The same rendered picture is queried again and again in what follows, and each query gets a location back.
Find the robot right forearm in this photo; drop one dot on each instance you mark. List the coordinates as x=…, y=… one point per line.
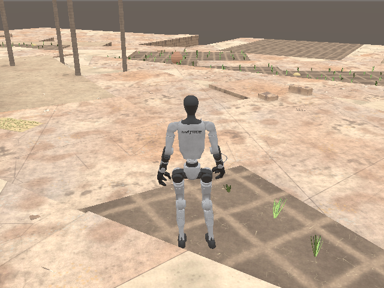
x=218, y=159

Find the left robot upper arm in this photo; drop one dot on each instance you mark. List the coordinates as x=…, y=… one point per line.
x=172, y=127

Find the right robot hand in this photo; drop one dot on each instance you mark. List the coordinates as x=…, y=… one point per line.
x=217, y=170

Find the right robot upper arm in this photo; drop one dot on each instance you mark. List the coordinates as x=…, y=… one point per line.
x=209, y=126

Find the robot left forearm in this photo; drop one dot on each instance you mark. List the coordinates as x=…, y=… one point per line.
x=164, y=162

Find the robot head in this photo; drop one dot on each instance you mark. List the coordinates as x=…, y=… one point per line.
x=191, y=104

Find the left robot hand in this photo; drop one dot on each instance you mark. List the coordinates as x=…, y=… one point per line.
x=160, y=177

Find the robot left shin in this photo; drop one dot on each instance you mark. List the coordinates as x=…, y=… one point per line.
x=180, y=218

